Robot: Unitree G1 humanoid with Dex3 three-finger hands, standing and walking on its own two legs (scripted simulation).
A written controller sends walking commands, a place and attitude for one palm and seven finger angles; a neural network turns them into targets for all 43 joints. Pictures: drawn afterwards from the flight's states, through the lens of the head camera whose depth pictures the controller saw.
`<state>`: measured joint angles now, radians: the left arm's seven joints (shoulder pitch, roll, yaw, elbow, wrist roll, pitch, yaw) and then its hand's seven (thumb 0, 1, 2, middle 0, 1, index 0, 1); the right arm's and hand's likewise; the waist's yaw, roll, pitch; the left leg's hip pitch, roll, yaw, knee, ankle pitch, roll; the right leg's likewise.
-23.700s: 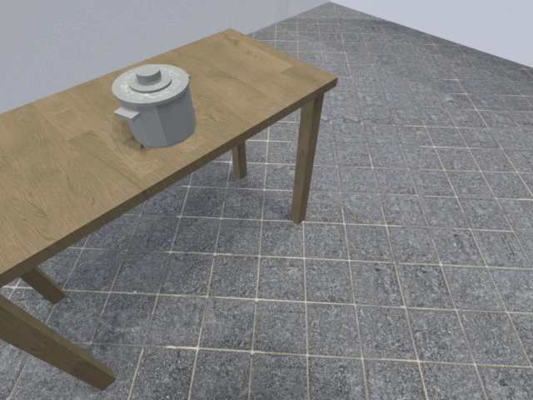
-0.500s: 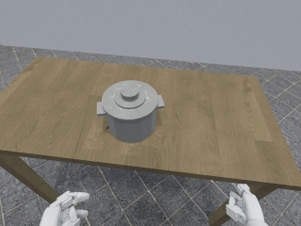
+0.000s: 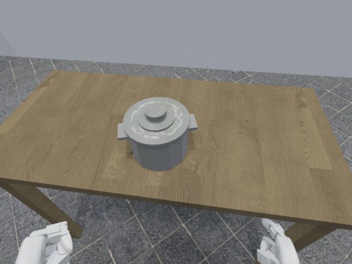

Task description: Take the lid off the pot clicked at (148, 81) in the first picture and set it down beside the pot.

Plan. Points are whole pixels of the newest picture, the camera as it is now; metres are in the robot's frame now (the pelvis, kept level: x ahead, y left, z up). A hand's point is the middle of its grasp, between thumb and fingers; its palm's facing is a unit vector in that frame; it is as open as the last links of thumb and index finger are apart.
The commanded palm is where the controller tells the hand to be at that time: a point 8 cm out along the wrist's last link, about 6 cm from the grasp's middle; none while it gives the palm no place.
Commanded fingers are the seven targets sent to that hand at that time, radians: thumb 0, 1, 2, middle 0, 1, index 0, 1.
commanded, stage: raise the hand higher, near the body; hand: left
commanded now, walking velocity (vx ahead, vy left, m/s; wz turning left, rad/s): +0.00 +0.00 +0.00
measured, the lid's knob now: (155, 112) +0.44 +0.11 +0.11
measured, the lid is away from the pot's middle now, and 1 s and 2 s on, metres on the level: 0.00 0.00 0.00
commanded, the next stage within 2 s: reach forward and open the fingers in 0.60 s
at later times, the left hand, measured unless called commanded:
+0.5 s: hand (55, 223) +0.16 +0.24 +0.08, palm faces +0.28 -0.88 -0.39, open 3.1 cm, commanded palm +0.11 +0.29 +0.11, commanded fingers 0.00 0.90 0.90 -1.30 -1.50 -1.30 -1.50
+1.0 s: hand (36, 209) +0.17 +0.27 +0.11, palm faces -0.09 -0.07 -0.99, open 3.0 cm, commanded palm +0.16 +0.27 +0.16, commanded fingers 0.00 0.40 1.16 -1.12 -0.93 -1.12 -0.93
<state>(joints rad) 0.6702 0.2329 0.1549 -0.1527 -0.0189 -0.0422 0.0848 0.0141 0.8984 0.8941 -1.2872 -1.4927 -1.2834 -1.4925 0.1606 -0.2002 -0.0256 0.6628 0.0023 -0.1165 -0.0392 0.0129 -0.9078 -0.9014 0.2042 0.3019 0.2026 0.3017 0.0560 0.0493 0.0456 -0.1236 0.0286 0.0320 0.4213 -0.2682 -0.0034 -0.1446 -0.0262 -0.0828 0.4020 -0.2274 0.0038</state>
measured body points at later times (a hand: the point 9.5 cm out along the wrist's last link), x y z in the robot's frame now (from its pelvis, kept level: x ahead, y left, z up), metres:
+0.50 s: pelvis +0.00 +0.02 +0.00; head +0.01 +0.01 +0.45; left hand +0.14 +0.29 +0.10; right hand +0.20 -0.18 -0.08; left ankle -0.03 +0.12 -0.74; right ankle -0.01 -0.12 -0.74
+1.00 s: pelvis -0.01 +0.01 +0.00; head +0.01 -0.04 +0.44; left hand +0.17 +0.27 +0.16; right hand +0.20 -0.21 -0.11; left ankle -0.03 +0.12 -0.74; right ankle -0.01 -0.12 -0.74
